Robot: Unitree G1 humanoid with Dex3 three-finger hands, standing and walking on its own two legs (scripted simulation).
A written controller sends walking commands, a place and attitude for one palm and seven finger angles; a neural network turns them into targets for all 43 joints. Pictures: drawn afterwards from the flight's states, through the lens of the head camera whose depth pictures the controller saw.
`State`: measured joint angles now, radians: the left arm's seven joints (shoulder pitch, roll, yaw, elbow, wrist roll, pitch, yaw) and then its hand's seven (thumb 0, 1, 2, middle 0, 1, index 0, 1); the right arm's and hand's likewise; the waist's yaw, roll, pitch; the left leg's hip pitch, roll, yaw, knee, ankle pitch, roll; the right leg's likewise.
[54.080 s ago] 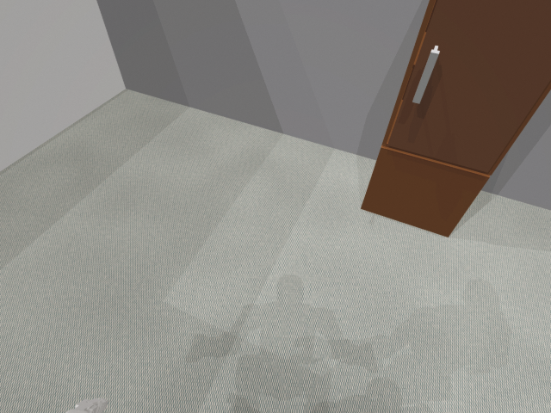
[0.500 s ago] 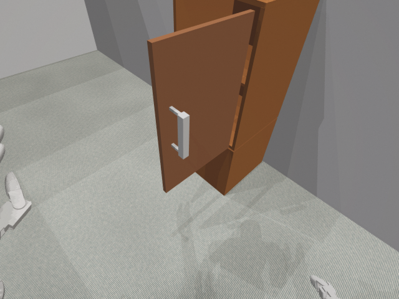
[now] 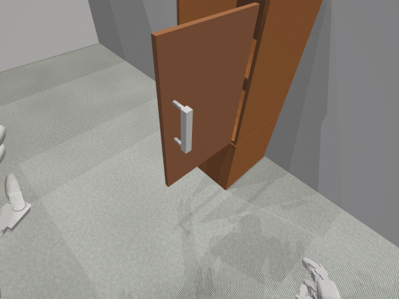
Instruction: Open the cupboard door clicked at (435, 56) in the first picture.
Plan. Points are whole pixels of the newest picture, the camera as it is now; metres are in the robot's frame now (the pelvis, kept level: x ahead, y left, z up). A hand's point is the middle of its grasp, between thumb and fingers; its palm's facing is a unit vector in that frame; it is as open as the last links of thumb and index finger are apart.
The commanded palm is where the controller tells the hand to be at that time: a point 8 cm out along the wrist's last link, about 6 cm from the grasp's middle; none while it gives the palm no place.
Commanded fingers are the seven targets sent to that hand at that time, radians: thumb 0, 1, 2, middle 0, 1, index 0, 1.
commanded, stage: stop stepping back and stand still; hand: left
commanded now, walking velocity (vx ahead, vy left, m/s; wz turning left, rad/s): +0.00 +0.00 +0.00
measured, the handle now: (181, 127) +0.59 +0.09 -0.02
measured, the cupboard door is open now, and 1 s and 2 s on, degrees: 89 89 89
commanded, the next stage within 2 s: let the arm hang, fingers relaxed in 0.08 s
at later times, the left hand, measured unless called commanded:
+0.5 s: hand out of the picture +0.01 +0.18 -0.17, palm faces +0.03 -0.98 -0.18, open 7.1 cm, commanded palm none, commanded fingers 0.00 0.90 0.90 -0.20 -0.30 -0.20 -0.30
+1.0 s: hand out of the picture -0.03 +0.17 -0.17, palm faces +0.06 -0.98 -0.19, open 7.4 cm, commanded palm none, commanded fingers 0.00 0.90 0.90 -0.20 -0.30 -0.20 -0.30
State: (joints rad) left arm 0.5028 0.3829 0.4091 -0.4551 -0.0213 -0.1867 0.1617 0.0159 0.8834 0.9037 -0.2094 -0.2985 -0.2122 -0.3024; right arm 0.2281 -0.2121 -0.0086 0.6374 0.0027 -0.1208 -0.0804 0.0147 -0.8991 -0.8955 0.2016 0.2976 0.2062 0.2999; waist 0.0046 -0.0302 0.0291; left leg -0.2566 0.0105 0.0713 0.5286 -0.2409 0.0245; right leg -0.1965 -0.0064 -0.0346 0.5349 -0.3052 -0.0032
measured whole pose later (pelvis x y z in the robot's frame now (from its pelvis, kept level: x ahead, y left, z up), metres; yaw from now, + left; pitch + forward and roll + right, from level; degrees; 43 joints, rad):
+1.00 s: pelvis -0.02 +0.00 +0.01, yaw +1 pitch -2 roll +0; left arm 0.30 0.13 0.02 1.13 0.01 0.01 0.03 0.00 0.91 0.90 -0.20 -0.30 -0.20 -0.30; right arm 0.30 -0.11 0.00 1.13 -0.03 0.02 -0.02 0.00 -0.90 -0.90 0.20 0.30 0.20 0.30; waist -0.01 0.02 0.03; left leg -0.26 0.00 0.06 0.44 -0.15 0.03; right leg -0.20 -0.01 -0.05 0.46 -0.23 -0.01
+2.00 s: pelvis +0.02 -0.01 +0.01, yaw +1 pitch -1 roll +0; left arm 0.20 0.20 0.01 1.14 0.01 -0.01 0.02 0.00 0.90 0.90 -0.20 -0.30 -0.20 -0.30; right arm 0.18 -0.20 0.00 1.15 -0.02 0.00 -0.02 0.00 -0.90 -0.90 0.20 0.30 0.20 0.30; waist -0.01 0.01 0.06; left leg -0.17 0.01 0.05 0.36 -0.17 0.01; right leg -0.10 0.00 -0.05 0.36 -0.24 -0.02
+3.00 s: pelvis +0.04 -0.02 +0.01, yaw +0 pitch -1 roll +0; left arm 0.19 0.24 0.01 1.14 0.00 -0.02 0.02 0.00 0.90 0.90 -0.20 -0.30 -0.20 -0.30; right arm 0.16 -0.23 0.00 1.15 -0.02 0.00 -0.03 0.00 -0.90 -0.90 0.20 0.30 0.21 0.30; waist -0.01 0.00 0.05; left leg -0.11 0.02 0.06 0.32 -0.19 -0.01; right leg -0.04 0.01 -0.04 0.31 -0.25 -0.03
